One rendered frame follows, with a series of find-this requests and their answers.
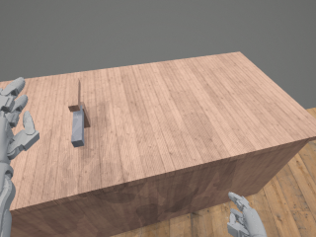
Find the left robot forearm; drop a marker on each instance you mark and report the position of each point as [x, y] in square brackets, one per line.
[7, 194]

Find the counter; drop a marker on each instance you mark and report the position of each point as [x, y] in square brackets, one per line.
[161, 140]

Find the tap lever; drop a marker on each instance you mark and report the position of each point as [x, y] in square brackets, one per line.
[77, 137]

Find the robot left hand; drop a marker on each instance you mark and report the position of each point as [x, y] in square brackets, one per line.
[9, 117]

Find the robot right hand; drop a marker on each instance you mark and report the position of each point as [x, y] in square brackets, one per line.
[248, 223]

